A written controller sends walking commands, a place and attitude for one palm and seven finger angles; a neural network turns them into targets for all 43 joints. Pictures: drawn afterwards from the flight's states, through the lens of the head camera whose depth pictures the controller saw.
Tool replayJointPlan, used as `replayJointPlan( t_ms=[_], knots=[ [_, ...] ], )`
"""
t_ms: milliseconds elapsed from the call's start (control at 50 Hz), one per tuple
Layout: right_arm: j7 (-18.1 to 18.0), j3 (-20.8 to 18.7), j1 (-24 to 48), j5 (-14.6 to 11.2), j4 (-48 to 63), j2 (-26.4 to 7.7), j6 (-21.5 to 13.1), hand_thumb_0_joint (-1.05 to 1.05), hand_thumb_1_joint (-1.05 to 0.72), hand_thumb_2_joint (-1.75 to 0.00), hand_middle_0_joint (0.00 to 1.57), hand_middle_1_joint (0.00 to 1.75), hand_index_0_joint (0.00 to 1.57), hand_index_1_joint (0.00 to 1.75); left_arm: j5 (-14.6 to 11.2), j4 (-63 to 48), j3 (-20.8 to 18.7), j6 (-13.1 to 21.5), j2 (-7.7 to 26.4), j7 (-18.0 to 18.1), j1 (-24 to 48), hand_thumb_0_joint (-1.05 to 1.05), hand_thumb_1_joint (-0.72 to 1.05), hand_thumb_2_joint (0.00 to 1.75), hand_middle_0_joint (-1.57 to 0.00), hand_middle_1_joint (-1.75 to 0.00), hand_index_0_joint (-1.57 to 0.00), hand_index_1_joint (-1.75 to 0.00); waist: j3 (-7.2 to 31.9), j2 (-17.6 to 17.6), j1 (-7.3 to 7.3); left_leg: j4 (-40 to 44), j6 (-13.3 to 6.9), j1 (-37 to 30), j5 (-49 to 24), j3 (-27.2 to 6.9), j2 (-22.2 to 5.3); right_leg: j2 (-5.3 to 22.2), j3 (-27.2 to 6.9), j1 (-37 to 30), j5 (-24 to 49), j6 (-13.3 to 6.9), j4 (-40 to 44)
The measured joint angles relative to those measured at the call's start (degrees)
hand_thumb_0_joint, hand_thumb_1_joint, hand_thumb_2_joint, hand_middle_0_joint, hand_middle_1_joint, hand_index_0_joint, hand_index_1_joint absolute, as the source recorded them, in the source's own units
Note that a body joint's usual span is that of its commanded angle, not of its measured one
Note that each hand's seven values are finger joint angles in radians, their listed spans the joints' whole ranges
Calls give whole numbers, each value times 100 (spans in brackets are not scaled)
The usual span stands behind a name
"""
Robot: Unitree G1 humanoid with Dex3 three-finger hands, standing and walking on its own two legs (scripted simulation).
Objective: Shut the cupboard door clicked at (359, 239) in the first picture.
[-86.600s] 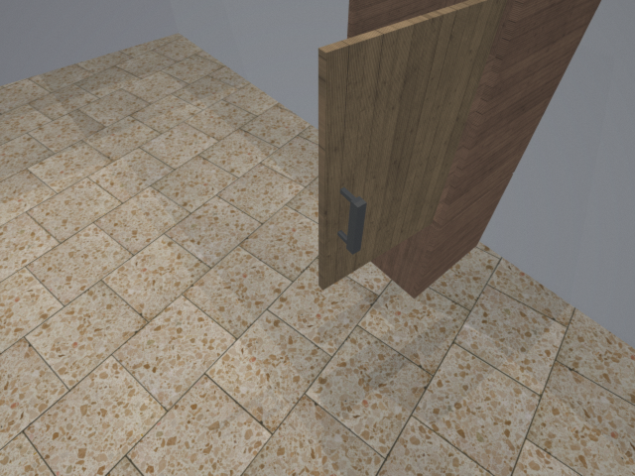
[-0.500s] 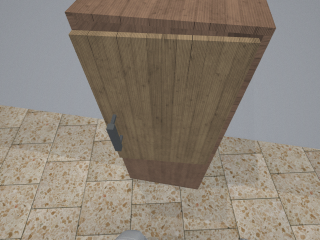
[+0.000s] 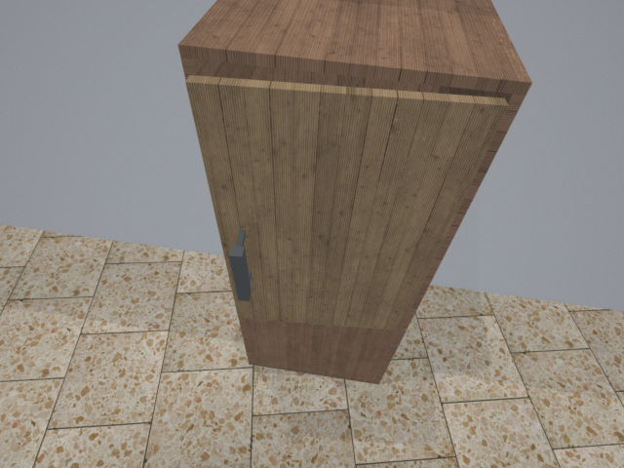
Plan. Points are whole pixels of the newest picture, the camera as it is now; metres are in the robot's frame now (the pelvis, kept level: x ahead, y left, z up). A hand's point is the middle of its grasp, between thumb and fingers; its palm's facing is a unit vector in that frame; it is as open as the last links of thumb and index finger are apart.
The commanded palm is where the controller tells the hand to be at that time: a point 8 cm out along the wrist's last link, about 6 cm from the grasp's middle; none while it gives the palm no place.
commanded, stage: come to a stop and stand still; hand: left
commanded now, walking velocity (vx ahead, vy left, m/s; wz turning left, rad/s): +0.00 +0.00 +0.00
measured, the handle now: (243, 266) +0.46 +0.16 -0.09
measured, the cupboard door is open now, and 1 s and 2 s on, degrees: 4 4 4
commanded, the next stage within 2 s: look again from close up in 0.08 s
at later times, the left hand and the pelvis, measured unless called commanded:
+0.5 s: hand out of the picture +0.00 +0.17 -0.18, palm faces +0.00 -0.98 -0.21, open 7.3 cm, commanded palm none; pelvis -0.02 -0.01 -0.01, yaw +1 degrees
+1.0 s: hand (198, 435) +0.16 +0.15 -0.03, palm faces +0.11 -0.99 +0.00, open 6.9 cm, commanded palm +0.08 +0.21 -0.08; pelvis -0.04 -0.03 -0.06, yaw +2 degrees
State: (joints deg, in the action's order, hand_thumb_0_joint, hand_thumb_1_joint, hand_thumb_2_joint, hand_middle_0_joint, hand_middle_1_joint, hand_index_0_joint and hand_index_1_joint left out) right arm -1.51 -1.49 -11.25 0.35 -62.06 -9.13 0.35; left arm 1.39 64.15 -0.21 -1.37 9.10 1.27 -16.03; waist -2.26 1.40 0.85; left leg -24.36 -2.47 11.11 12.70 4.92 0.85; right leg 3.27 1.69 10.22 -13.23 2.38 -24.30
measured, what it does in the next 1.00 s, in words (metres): lowers itself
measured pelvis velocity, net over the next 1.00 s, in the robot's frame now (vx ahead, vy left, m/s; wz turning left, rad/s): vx -0.04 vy -0.03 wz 0.04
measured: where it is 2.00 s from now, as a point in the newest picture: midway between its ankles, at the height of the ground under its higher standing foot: outside the picture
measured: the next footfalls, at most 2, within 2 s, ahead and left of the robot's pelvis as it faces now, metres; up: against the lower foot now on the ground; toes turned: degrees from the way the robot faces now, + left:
none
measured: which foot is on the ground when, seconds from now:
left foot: down 0.00-1.00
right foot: down 0.00-1.00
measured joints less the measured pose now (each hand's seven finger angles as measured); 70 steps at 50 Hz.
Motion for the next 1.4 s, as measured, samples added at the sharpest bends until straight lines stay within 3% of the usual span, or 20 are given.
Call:
replayJointPlan(
  t_ms=[180,320,760,780,800,860,920,960,1020,1060,1120,1180,1260,1320,1400],
  knots=[
    [25,76,-429,15,-289,112,3,0,-92,-90,19,30,20,29,-15,44,19,60,-41,19,22,0,91,90,-20,-30,-20,-30,90,-2,-52,212,17,-91,-129,-11,19,9,14,-51,69,-19,116],
    [55,192,-626,9,27,90,-112,1,-91,-90,19,30,20,29,-26,-102,151,203,-74,135,-49,0,91,90,-20,-30,-20,-30,-5,-206,-194,-475,25,250,155,-82,-59,-36,78,170,-134,-62,-370],
    [96,203,-392,4,125,-75,-72,1,-91,-90,19,30,20,29,-17,-339,167,192,19,82,-136,0,91,90,-20,-30,-20,-30,122,-80,-89,-285,127,197,-47,-105,-136,-121,98,163,-3,-160,-275],
    [15,239,-423,0,335,-78,-161,1,-91,-90,20,30,20,29,-171,-1280,-130,-201,9,2,-400,1,91,90,-20,-30,-20,-30,-1,-55,-108,-394,131,220,-9,-114,-154,-133,106,176,-19,-166,-359],
    [-112,275,-546,-74,608,-77,-407,1,-91,-90,20,30,20,29,-378,-2448,-201,-381,92,31,-755,2,92,90,-20,-30,-20,-30,-35,-6,-88,-482,132,270,28,-111,-152,-126,102,251,-72,-187,-497],
    [-267,279,-783,-259,1215,-205,-1260,1,-91,-90,20,30,20,29,-869,-4755,-140,167,250,241,-1292,2,93,90,-21,-31,-21,-31,160,-59,-159,-821,150,579,150,-219,-103,-59,204,527,-285,-221,-896],
    [-143,160,-609,-198,1758,-397,-1754,1,-90,-90,20,30,20,29,-1062,-5281,-302,1257,146,62,-868,2,93,90,-23,-33,-23,-34,457,-201,-331,-1530,180,1422,368,-392,-35,-45,247,1304,-593,-277,-1609],
    [3,40,-398,-124,2099,-461,-1909,1,-90,-90,20,30,20,29,-1255,-5255,-460,2158,56,-399,-586,1,93,90,-25,-36,-25,-36,713,-180,-313,-2170,198,2170,565,-373,-45,-63,160,2093,-818,-306,-2306],
    [182,-116,-65,-76,2567,-500,-1960,1,-90,-90,20,30,20,30,-1472,-5200,-602,3457,25,-1381,-470,1,92,90,-29,-40,-29,-41,1014,-27,-214,-3276,207,3271,999,-320,-137,-127,66,3241,-1220,-314,-3434],
    [227,-203,108,-110,2893,-537,-1889,1,-90,-90,20,30,20,30,-1552,-5256,-627,3812,81,-1909,-558,1,92,90,-33,-44,-32,-44,1090,48,-137,-3959,254,3856,1248,-343,-192,-170,65,3823,-1478,-349,-4104],
    [140,-260,273,-199,3295,-583,-1701,1,-90,-90,20,30,20,30,-1733,-5507,-624,3488,163,-2241,-911,1,91,90,-38,-49,-38,-50,1108,72,-6,-4697,286,4431,1566,-426,-228,-196,126,4360,-1843,-409,-4820],
    [-9,-232,337,-233,3496,-554,-1581,1,-90,-90,19,30,20,30,-1804,-5966,-686,3045,246,-2127,-1352,1,91,90,-43,-55,-43,-55,1105,-1,141,-5162,328,4785,1852,-568,-271,-239,254,4628,-2059,-450,-5171],
    [-150,-85,351,-194,3433,-427,-1535,1,-90,-90,19,30,20,30,-1833,-6674,-819,3019,368,-1978,-1626,2,90,90,-51,-63,-50,-63,1124,-138,301,-5468,368,5111,2011,-766,-315,-293,439,4836,-2183,-493,-5333],
    [-173,44,372,-178,3261,-327,-1488,1,-90,-90,20,30,20,30,-1901,-6949,-867,3002,388,-2124,-1428,2,90,90,-56,-69,-56,-69,1124,-277,337,-5579,375,5297,2048,-862,-323,-310,528,4960,-2202,-499,-5369],
    [-176,143,323,-216,3106,-160,-1328,1,-90,-90,20,30,20,30,-1958,-6953,-867,2538,390,-2374,-1061,2,90,90,-63,-77,-63,-77,1142,-378,265,-5553,358,5415,2030,-823,-329,-313,488,5094,-2168,-468,-5342]
  ],
)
